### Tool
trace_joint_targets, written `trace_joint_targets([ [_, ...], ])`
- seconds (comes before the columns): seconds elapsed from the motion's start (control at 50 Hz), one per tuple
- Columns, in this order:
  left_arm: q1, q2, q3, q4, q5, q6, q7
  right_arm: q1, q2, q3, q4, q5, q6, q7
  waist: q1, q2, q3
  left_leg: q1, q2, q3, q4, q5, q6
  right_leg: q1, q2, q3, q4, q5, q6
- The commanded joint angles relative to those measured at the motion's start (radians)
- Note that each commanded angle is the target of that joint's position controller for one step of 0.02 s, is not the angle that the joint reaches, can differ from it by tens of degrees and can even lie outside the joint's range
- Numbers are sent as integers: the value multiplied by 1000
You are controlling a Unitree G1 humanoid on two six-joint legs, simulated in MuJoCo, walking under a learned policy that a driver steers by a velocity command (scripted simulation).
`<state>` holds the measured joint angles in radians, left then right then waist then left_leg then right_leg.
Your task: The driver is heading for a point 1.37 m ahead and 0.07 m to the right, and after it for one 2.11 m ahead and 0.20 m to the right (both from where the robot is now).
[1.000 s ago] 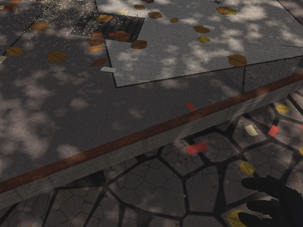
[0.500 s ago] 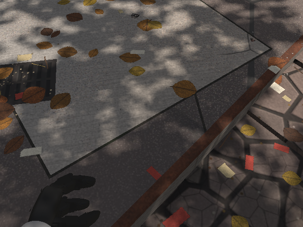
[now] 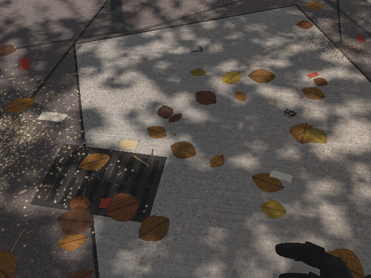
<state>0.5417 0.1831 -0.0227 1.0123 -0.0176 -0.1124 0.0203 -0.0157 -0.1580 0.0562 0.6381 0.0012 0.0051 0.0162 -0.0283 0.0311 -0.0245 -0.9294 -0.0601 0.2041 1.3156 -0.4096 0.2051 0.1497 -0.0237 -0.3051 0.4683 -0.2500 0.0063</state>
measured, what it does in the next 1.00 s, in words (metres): climbs, turning right: left foot 0.13 m higher, then right foot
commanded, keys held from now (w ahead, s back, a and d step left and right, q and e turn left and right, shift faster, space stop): w+q+shift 0.06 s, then w+shift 0.10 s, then w+e+shift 0.62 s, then w+shift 0.22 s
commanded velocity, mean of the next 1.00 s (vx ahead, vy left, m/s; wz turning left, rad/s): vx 1.00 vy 0.00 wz -0.27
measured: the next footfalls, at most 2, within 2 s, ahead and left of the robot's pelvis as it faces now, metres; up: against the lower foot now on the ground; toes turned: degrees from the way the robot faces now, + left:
left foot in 0.02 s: +0.17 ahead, +0.02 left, +0.13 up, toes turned +4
right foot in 0.44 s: +0.63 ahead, -0.04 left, +0.13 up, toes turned +4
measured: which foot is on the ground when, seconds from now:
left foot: up 0.00-0.00, down 0.02-0.44, up 0.46-0.82, down 0.84-1.00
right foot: down 0.00-0.00, up 0.02-0.42, down 0.44-0.82, up 0.84-1.00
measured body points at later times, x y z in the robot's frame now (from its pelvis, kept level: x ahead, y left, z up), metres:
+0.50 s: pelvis +0.51 -0.01 +0.11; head +0.54 +0.00 +0.56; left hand +0.59 +0.28 +0.00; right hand +0.62 -0.30 +0.01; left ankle +0.26 +0.06 -0.46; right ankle +0.59 -0.04 -0.60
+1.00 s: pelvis +1.02 +0.00 +0.13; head +1.04 -0.01 +0.58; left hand +1.21 +0.24 +0.02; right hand +1.02 -0.30 +0.02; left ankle +1.05 +0.12 -0.60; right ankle +0.89 -0.07 -0.50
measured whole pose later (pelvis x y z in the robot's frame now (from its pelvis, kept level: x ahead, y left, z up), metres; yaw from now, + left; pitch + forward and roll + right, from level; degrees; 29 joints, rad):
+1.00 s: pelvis +1.02 +0.00 +0.13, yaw -18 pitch +3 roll +2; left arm 0.25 0.34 0.06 0.76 0.03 -0.05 -0.03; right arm 0.30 -0.30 -0.05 0.76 -0.05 -0.10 -0.01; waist -0.01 -0.03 -0.01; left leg -0.29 -0.01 0.04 0.50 -0.26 0.00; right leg -0.47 0.04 0.05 1.29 -0.33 -0.10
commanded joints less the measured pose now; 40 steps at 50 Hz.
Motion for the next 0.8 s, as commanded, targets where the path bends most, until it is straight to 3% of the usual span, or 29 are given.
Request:
trace_joint_targets([
  [0.02,-303,227,73,-232,27,-4,-30,416,-303,-128,86,10,-26,-11,-236,0,-144,816,-36,-448,-535,-50,141,-612,-21,161,1101,375,-49],
  [0.04,-249,134,49,-381,66,-29,-52,307,-423,-164,54,1,-9,-16,-67,281,-255,1000,152,-1064,-812,134,259,-954,122,286,1451,-3,8],
  [0.06,-284,144,42,-436,91,-49,-58,315,-402,-172,48,9,-7,-24,-60,85,-255,1028,204,-1264,-989,-134,251,-1075,80,413,1473,37,-35],
  [0.08,-291,119,34,-431,77,-55,-54,343,-308,-151,92,-7,-15,-33,-21,-49,-69,870,220,-1211,-1020,-169,211,-1134,55,404,1484,24,-39],
  [0.1,-311,86,25,-438,77,-43,-41,363,-220,-128,136,-26,-32,-30,24,-136,71,700,189,-1062,-976,-66,162,-1149,27,395,1472,-33,-40],
  [0.12,-354,39,9,-472,81,-19,-29,366,-191,-121,163,-41,-55,-28,49,-131,111,600,157,-923,-928,37,146,-1188,27,386,1552,-122,-42],
  [0.14,-345,-3,-8,-486,90,19,-16,372,-176,-116,192,-37,-75,-23,93,-144,113,511,121,-765,-900,68,98,-1181,-4,379,1541,-175,-51],
  [0.16,-333,15,-15,-497,86,49,-14,318,-185,-111,181,-33,-87,-15,147,-159,122,390,69,-609,-954,2,65,-1074,-40,362,1271,-222,-48],
  [0.18,-355,60,-6,-503,69,66,-15,253,-195,-109,164,-31,-103,-8,159,-160,174,284,25,-492,-1033,-24,45,-988,-60,329,1012,-205,-43],
  [0.2,-403,101,5,-510,64,62,-18,247,-197,-108,155,-23,-118,-7,134,-139,181,268,-3,-436,-1101,120,41,-896,-74,295,837,-86,-28],
  [0.22,-444,127,11,-538,46,52,-26,278,-206,-114,155,-21,-129,-14,93,-73,178,286,5,-427,-1167,269,46,-806,-92,262,647,28,-9],
  [0.26,-485,85,3,-518,26,45,-48,334,-247,-126,163,3,-145,-14,25,-71,78,475,-6,-310,-1248,489,9,-631,-77,219,360,294,-40],
  [0.28,-519,70,-1,-519,14,41,-57,389,-272,-134,172,7,-152,-12,-15,-41,62,638,37,-307,-1270,610,-8,-632,-73,204,233,381,-67],
  [0.32,-513,119,23,-477,21,38,-70,456,-311,-147,183,-8,-152,-12,-34,5,5,966,91,-259,-1226,974,-58,-650,5,151,89,419,-102],
  [0.36,-438,176,52,-433,19,42,-66,446,-345,-161,171,-37,-140,-28,29,101,-63,1155,147,-199,-1099,1355,-108,-607,86,118,74,332,-117],
  [0.38,-326,210,71,-394,16,47,-60,425,-348,-165,161,-58,-126,-37,90,129,-119,1179,168,-170,-939,1485,-126,-507,124,120,87,276,-132],
  [0.4,-138,235,88,-331,12,55,-54,382,-343,-167,142,-76,-110,-47,179,142,-173,1144,176,-146,-717,1544,-142,-356,141,136,84,249,-150],
  [0.42,57,255,111,-270,15,62,-46,278,-345,-170,107,-70,-95,-56,317,81,-191,1003,122,-107,-344,1433,-156,-169,99,197,-17,265,-199],
  [0.44,118,277,122,-228,26,73,-39,194,-228,-139,63,-84,-106,-45,300,-54,-142,623,-1,-155,25,513,-141,50,17,334,131,167,-220],
  [0.46,8,351,133,-238,64,67,-39,376,-101,-97,-22,-23,-122,-24,54,-387,-219,147,-86,-253,342,-86,-219,326,-217,928,50,203,-443],
  [0.48,-66,291,139,-291,55,68,-42,349,-170,-82,-22,-31,-135,-32,115,-164,-287,71,-22,-330,340,27,-195,303,-259,1113,-153,-18,-479],
  [0.5,-95,252,131,-289,41,64,-37,249,-219,-84,-34,-37,-145,-29,104,-16,-157,80,44,-347,251,113,-190,138,-235,1031,-203,-96,-434],
  [0.52,-104,218,120,-273,35,59,-36,190,-234,-81,-47,-52,-147,-27,73,85,-59,133,83,-322,140,144,-184,-45,-186,926,-224,-59,-375],
  [0.58,-67,218,105,-237,29,32,-28,172,-209,-58,-93,-84,-91,-6,-1,37,76,192,133,-287,-19,79,-219,-343,-73,780,-272,45,-332],
  [0.64,-85,243,112,-244,23,25,-29,12,-194,-34,-169,-64,-81,10,28,-30,155,281,141,-204,-344,212,-244,-527,4,675,-351,208,-310],
  [0.7,-36,258,123,-218,2,26,-37,-81,-147,-15,-179,-44,-88,15,103,-70,109,467,77,-157,-630,494,-238,-501,42,627,-325,479,-239],
  [0.74,-15,278,133,-204,-1,27,-36,-98,-162,-21,-176,-35,-90,5,125,-97,75,507,53,-167,-714,534,-221,-380,21,645,-271,603,-215],
  [0.78,-18,296,140,-202,3,24,-27,-33,-204,-41,-157,-36,-98,-12,92,-100,-2,642,16,-183,-797,475,-200,-281,18,656,-112,813,-172],
  [0.8,-30,327,146,-200,11,20,-26,85,-242,-62,-125,-33,-103,-25,30,-107,-86,769,3,-185,-804,422,-188,-245,9,654,44,888,-155],
])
